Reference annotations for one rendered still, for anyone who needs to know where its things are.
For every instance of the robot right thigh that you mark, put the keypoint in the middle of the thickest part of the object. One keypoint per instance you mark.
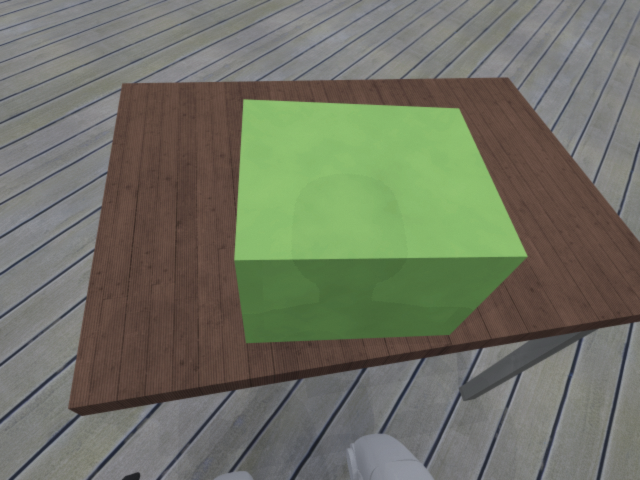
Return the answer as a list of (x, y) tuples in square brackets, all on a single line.
[(382, 457)]

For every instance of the carton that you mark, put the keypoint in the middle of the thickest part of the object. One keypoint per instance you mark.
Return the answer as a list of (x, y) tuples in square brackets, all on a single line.
[(364, 221)]

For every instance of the table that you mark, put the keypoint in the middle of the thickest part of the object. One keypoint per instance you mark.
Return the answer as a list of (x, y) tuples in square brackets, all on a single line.
[(163, 319)]

